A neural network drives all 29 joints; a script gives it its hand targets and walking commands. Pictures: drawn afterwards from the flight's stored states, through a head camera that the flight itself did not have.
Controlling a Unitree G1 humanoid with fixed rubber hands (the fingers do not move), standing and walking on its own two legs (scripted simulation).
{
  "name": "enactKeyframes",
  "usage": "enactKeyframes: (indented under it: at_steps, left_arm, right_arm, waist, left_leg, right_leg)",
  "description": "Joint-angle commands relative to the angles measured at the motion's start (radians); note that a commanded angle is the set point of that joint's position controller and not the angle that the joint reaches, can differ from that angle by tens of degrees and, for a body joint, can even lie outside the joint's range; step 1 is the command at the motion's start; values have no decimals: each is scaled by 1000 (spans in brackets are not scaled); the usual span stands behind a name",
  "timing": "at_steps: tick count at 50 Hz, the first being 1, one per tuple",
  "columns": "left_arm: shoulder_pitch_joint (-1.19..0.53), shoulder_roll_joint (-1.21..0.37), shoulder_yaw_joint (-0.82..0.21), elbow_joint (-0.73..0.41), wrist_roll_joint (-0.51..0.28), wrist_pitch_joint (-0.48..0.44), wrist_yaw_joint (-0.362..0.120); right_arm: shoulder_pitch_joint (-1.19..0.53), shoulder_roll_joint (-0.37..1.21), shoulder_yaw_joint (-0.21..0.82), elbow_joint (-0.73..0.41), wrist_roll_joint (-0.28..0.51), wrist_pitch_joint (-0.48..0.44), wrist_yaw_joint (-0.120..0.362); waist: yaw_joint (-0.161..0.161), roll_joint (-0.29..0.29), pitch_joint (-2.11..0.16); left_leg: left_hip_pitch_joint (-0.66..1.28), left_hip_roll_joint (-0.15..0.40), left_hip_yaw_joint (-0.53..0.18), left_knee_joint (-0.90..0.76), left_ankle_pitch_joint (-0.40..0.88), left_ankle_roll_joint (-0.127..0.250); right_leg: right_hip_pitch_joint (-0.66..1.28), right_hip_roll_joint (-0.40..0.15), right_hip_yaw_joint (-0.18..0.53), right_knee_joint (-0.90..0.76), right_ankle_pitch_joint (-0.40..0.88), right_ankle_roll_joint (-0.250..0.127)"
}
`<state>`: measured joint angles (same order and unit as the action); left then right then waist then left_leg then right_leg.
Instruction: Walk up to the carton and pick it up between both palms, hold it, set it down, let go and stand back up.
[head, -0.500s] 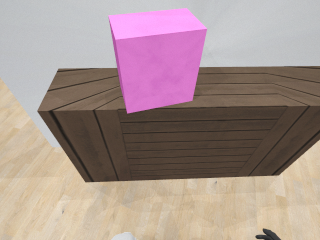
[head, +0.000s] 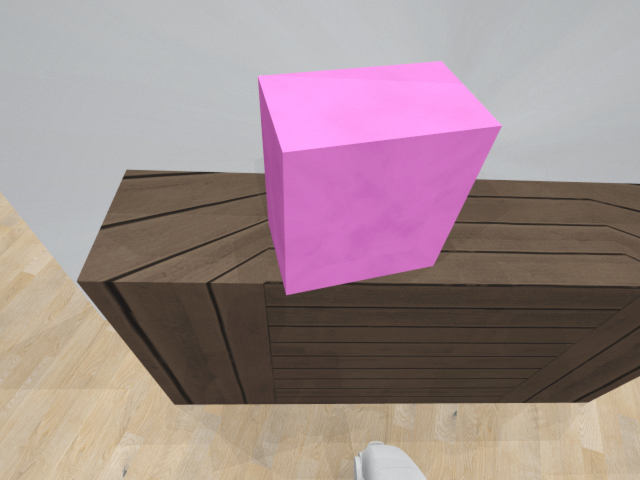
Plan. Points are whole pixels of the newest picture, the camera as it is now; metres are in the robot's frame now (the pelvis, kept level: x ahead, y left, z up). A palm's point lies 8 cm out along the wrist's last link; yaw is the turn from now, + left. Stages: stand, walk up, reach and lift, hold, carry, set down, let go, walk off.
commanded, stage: walk up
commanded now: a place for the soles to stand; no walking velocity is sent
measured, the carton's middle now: (358, 185) +0.51 -0.07 +0.06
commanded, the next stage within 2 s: none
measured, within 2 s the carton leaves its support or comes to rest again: neither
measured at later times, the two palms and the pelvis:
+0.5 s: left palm (124, 427) +0.21 +0.27 -0.13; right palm (555, 448) +0.17 -0.35 -0.13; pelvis +0.13 -0.04 -0.02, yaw +0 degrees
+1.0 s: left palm (141, 472) +0.15 +0.23 -0.12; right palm (584, 462) +0.15 -0.39 -0.14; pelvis +0.10 -0.08 -0.02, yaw +0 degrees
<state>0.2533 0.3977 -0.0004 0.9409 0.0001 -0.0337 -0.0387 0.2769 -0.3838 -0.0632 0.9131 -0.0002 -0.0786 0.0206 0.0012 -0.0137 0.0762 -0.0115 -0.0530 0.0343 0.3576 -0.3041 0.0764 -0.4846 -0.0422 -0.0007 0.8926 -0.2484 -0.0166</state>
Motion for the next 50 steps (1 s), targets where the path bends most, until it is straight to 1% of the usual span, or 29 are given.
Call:
enactKeyframes:
  at_steps: [1,4,5,7,8,9,10,11,12,14,17,22,24,25,27,28,30,31,33,35,37,39,41,42,43,44,45,46,50]
  left_arm:
    - [-130,173,77,-125,14,-8,-4]
    - [-153,163,63,-125,16,-33,-8]
    - [-143,167,69,-105,16,-39,-5]
    - [-8,170,76,-43,21,-44,11]
    - [110,223,96,-6,26,-53,26]
    - [196,294,126,-2,28,-53,39]
    - [221,331,136,-11,2,-49,44]
    - [138,304,122,-43,-6,-43,44]
    - [100,281,109,-54,-10,-42,48]
    - [19,201,87,-62,-4,-43,53]
    - [-46,191,75,-75,1,-32,53]
    - [-129,201,81,-115,-2,12,43]
    - [-176,190,82,-125,-3,41,43]
    - [-145,171,81,-131,-7,53,45]
    - [-61,160,97,-113,-11,83,54]
    - [-14,190,105,-87,0,97,58]
    - [-13,181,101,-61,-8,92,55]
    - [-14,185,103,-51,-8,85,53]
    - [-16,195,99,-40,-7,81,48]
    - [-4,162,87,-42,3,66,44]
    - [-47,157,77,-55,-3,53,42]
    - [-5,163,80,-30,4,41,46]
    - [40,158,83,-6,11,26,55]
    - [49,195,89,-9,31,19,61]
    - [14,250,96,-25,40,3,64]
    - [-87,301,101,-45,30,-2,63]
    - [-139,303,101,-64,27,-10,60]
    - [-129,271,93,-75,26,-12,60]
    - [-61,214,85,-64,3,-16,66]
  right_arm:
    - [112,-250,-77,-61,10,-14,-14]
    - [110,-235,-66,-77,4,-8,-11]
    - [90,-244,-67,-79,6,-6,-10]
    - [40,-205,-50,-73,10,9,-18]
    - [37,-182,-40,-79,13,10,-16]
    - [36,-130,-22,-99,24,5,-19]
    - [52,-113,-13,-99,30,9,-26]
    - [53,-170,-12,-85,26,21,-32]
    - [37,-187,-6,-86,32,18,-30]
    - [26,-134,-6,-98,27,6,-20]
    - [57,-115,-12,-61,21,12,-21]
    - [87,-123,-31,-37,1,23,-46]
    - [122,-169,-46,-17,-6,38,-49]
    - [101,-204,-48,-38,-16,47,-51]
    - [32,-317,-68,-66,-21,53,-51]
    - [-22,-315,-66,-82,-20,49,-57]
    - [-111,-289,-66,-99,-19,50,-61]
    - [-116,-269,-63,-114,-11,49,-60]
    - [-48,-257,-57,-100,-4,46,-59]
    - [-32,-243,-46,-99,-24,49,-50]
    - [2,-254,-50,-107,-32,51,-45]
    - [-47,-245,-51,-120,-32,57,-44]
    - [-103,-224,-41,-109,-27,71,-43]
    - [-111,-187,-31,-115,-16,75,-46]
    - [-91,-124,-13,-123,-7,77,-41]
    - [-115,-136,-20,-108,3,78,-46]
    - [-105,-177,-38,-83,0,78,-51]
    - [-77,-196,-38,-74,4,71,-47]
    - [-86,-143,-27,-44,5,60,-42]
  waist:
    - [-70,83,56]
    - [-80,77,-6]
    - [-60,140,-29]
    - [7,43,-96]
    - [72,-46,-173]
    - [113,-204,-238]
    - [127,-274,-224]
    - [82,-162,-207]
    - [71,-107,-163]
    - [40,-140,-90]
    - [16,-173,-17]
    - [-23,-192,-116]
    - [-52,-133,-92]
    - [-37,-57,-53]
    - [-28,150,-56]
    - [-5,112,-49]
    - [17,136,0]
    - [15,117,-13]
    - [-10,63,-90]
    - [-15,130,-119]
    - [-35,183,-135]
    - [-13,138,-129]
    - [19,130,-92]
    - [14,50,-55]
    - [-9,-109,-46]
    - [-19,-110,12]
    - [-23,-98,17]
    - [-27,-48,-7]
    - [-4,-154,-77]
  left_leg:
    - [132,300,-188,-87,472,81]
    - [158,240,-109,39,657,55]
    - [115,238,-92,52,676,58]
    - [51,195,-50,238,667,23]
    - [-104,151,-57,408,592,-7]
    - [-293,62,8,627,339,-49]
    - [-487,-82,-21,815,-239,-71]
    - [-505,-10,-106,887,-311,-57]
    - [-496,19,-113,891,-296,-66]
    - [-471,36,-123,762,-210,-62]
    - [-333,48,-38,544,-153,-95]
    - [-231,42,35,298,161,-77]
    - [-160,35,30,248,196,-55]
    - [-203,100,-113,185,174,-17]
    - [-404,438,-560,-61,104,181]
    - [-424,448,-616,-72,-29,216]
    - [-465,361,-447,-46,0,177]
    - [-392,338,-416,-5,108,172]
    - [-301,307,-392,25,20,144]
    - [-215,270,-314,23,-73,122]
    - [-133,285,-343,40,-46,126]
    - [-194,295,-320,70,49,125]
    - [-305,249,-239,154,89,65]
    - [-350,198,-201,282,132,21]
    - [-452,88,-109,379,-2,-35]
    - [-429,46,-81,389,-176,-68]
    - [-388,58,-142,437,-202,-52]
    - [-367,67,-109,409,-183,-53]
    - [-334,61,-31,331,-9,-41]
  right_leg:
    - [-160,-29,19,-177,66,4]
    - [-22,2,-67,-383,140,-1]
    - [80,1,-69,-401,175,2]
    - [280,34,-93,-512,321,-31]
    - [527,-4,-38,-457,430,-64]
    - [680,-177,199,-444,546,-154]
    - [730,-366,503,-478,649,-309]
    - [664,-362,544,-496,491,-355]
    - [611,-333,431,-500,555,-346]
    - [496,-226,224,-469,803,-261]
    - [243,-164,74,-457,846,-238]
    - [216,-144,44,-292,575,-167]
    - [75,-131,82,-274,164,-127]
    - [43,-71,75,-226,25,-95]
    - [76,114,103,180,-401,-15]
    - [57,96,176,292,-382,-12]
    - [65,83,201,345,-290,-7]
    - [18,87,185,354,-265,-4]
    - [33,73,161,278,-261,0]
    - [54,59,92,71,-300,5]
    - [51,51,61,-88,-349,13]
    - [155,45,18,-220,-296,2]
    - [303,51,14,-466,-110,-1]
    - [298,-27,166,-571,-103,-11]
    - [296,-197,434,-636,-100,-72]
    - [183,-261,427,-629,-8,-120]
    - [129,-278,413,-579,95,-135]
    - [213,-226,356,-522,212,-100]
    - [377,-138,198,-386,727,-36]
